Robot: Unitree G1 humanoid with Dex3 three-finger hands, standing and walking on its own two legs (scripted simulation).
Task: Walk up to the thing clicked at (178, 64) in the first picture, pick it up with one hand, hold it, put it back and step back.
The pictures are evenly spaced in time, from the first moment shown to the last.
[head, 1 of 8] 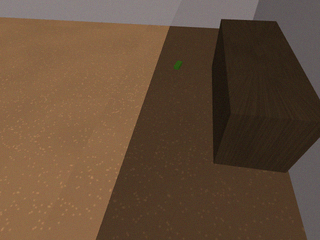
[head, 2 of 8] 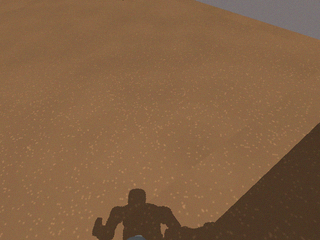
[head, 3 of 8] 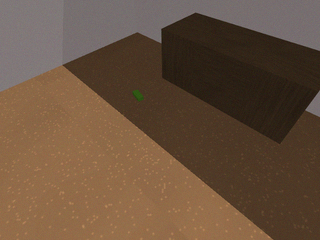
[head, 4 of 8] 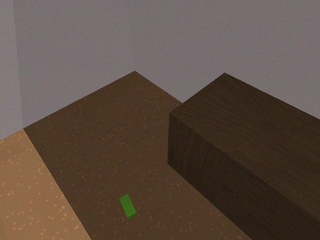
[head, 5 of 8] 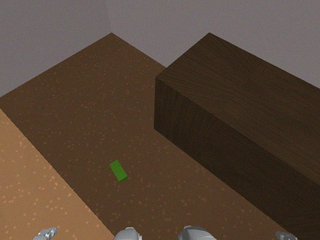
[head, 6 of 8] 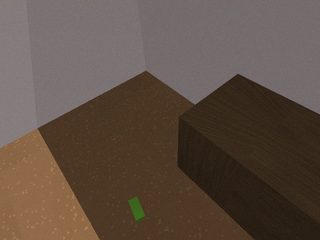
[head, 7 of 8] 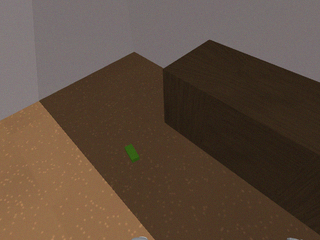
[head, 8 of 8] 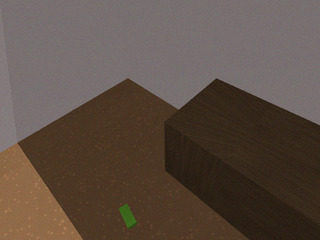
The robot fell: no
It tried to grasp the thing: no
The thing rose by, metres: 0.00
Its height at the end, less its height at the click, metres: +0.00
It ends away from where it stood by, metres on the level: 0.00
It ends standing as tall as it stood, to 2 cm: yes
